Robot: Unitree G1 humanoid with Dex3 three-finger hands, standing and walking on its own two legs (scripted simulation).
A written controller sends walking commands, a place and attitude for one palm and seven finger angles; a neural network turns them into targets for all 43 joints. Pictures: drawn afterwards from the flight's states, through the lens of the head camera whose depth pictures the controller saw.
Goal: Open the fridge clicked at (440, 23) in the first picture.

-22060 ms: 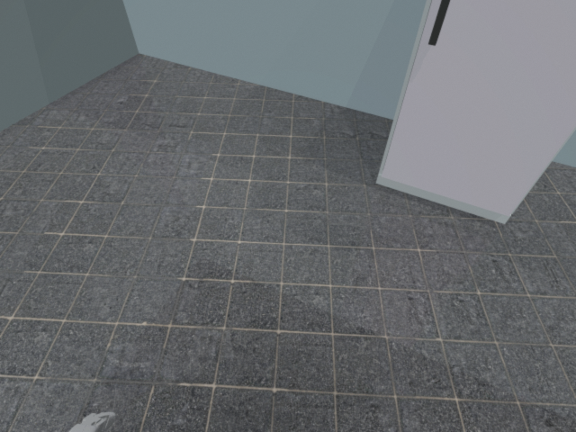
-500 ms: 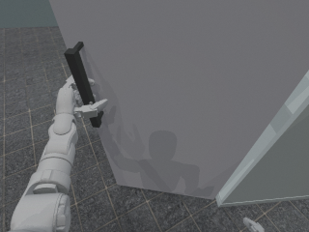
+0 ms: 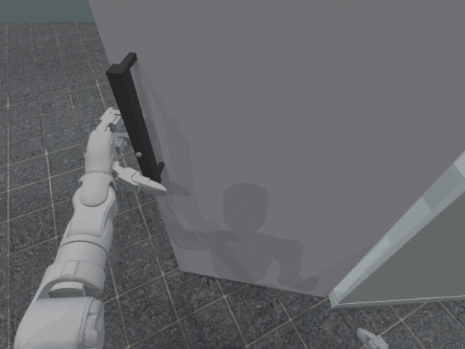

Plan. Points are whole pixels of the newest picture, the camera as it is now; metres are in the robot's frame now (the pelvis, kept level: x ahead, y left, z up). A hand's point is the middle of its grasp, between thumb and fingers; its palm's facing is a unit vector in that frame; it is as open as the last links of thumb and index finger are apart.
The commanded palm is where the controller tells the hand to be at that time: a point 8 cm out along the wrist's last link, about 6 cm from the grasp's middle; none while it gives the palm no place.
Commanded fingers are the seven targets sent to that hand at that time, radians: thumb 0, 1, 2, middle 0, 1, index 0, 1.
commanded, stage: slip the hand off the handle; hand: left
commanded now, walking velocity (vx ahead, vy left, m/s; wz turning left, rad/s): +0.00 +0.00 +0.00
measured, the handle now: (144, 130) +0.46 +0.18 +0.13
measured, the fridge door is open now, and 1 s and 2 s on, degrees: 76 75 75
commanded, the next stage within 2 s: draw the hand back to the body in 1.22 s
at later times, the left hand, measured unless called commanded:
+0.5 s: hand (103, 152) +0.42 +0.24 +0.11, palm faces +0.18 -0.97 -0.19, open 14.7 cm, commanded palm +0.39 +0.30 +0.11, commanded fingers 0.00 -0.55 0.20 -0.25 -1.15 -0.25 -1.15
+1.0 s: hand (80, 188) +0.34 +0.26 +0.10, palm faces +0.19 -0.97 -0.18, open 14.7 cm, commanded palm +0.30 +0.30 +0.11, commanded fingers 0.00 -0.55 0.20 -0.25 -1.15 -0.25 -1.15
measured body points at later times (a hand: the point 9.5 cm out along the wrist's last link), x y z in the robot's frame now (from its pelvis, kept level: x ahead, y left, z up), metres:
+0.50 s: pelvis +0.02 +0.01 +0.00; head +0.05 +0.01 +0.44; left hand +0.40 +0.30 +0.12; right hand +0.12 -0.25 -0.12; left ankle +0.02 +0.11 -0.73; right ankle +0.01 -0.12 -0.73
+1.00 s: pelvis +0.01 +0.00 +0.00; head +0.03 +0.00 +0.45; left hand +0.32 +0.31 +0.12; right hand +0.16 -0.24 -0.10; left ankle +0.02 +0.11 -0.73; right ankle +0.01 -0.12 -0.73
